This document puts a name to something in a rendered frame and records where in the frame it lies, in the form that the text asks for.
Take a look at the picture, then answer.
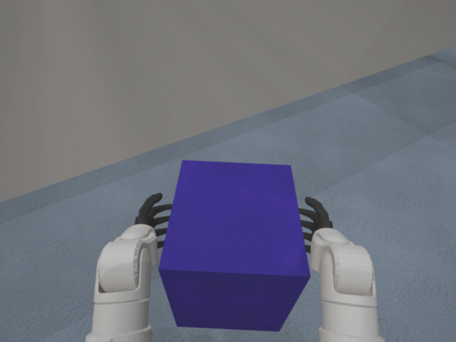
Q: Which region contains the right robot hand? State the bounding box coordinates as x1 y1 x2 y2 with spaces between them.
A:
299 197 333 253

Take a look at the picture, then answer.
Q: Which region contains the left robot hand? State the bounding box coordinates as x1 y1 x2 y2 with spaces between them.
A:
135 193 172 248

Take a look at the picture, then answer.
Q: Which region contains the carton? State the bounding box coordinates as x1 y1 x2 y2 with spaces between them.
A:
158 160 311 331

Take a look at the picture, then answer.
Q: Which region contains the robot left forearm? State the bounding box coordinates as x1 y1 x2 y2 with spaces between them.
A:
85 224 158 342

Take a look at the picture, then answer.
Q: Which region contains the robot right forearm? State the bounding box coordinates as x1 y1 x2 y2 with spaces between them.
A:
310 228 385 342

